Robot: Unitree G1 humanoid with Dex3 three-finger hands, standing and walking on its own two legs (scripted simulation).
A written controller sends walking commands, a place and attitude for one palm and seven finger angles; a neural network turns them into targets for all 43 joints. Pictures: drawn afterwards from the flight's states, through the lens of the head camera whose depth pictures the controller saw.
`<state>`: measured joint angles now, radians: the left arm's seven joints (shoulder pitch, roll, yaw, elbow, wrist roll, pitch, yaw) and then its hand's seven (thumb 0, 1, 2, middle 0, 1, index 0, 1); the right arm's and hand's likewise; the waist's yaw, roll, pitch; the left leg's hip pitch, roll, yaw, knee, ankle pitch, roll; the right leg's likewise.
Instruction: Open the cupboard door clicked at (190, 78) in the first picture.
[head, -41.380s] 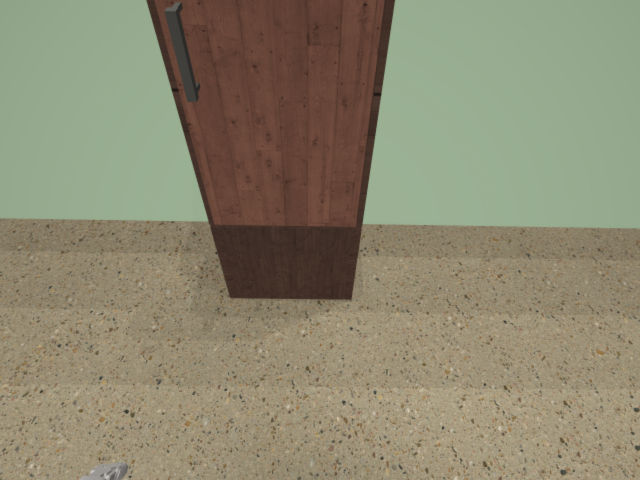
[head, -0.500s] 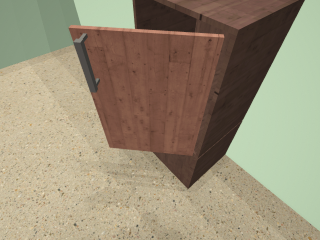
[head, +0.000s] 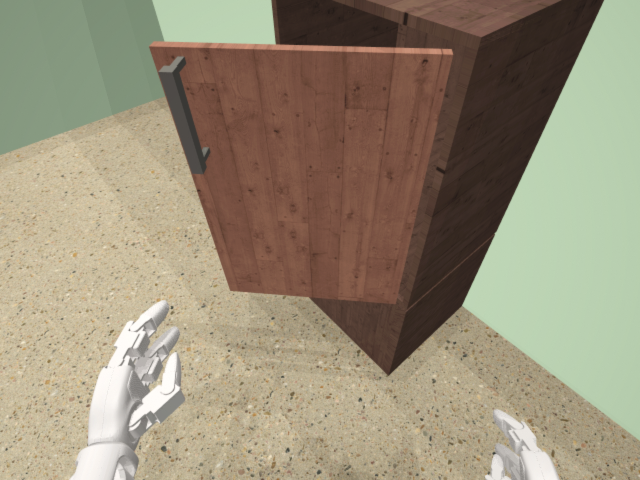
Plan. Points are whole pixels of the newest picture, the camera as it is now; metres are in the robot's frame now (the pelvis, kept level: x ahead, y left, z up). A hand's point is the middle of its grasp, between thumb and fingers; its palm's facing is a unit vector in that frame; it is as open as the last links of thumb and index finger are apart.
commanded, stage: raise the hand with hooked fingers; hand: left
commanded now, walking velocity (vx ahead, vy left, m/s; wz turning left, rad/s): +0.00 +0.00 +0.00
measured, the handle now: (189, 118) +0.58 +0.22 +0.17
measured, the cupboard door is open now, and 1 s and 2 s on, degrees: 43 43 43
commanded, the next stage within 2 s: move the hooked fingers beside the handle in 1.86 s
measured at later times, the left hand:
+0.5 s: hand (132, 384) +0.22 +0.22 +0.05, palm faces -0.07 -1.00 -0.06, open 10.5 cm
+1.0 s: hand (60, 315) +0.26 +0.28 +0.13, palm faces +0.01 -1.00 -0.08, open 13.4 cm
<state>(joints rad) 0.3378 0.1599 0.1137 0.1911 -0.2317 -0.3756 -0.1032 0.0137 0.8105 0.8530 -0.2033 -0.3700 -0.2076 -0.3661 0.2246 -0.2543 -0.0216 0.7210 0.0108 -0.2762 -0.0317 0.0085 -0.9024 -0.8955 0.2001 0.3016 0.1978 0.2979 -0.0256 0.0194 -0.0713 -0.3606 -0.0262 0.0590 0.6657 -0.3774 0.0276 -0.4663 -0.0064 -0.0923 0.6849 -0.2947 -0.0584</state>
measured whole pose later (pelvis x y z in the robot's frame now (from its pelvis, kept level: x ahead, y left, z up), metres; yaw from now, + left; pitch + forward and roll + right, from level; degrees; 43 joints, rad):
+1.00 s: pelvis +0.01 +0.03 +0.01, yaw +1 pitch +0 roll -1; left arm 0.06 0.39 0.36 0.09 -0.33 -0.05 -0.44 0.00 -0.35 0.37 -0.29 -1.10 -0.29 -1.10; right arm 0.22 -0.27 0.07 0.61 0.06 -0.30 -0.09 0.01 -0.90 -0.90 0.20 0.30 0.20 0.30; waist 0.04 0.03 -0.02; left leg -0.24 -0.03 0.03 0.61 -0.37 0.06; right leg -0.30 0.00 -0.11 0.56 -0.26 -0.03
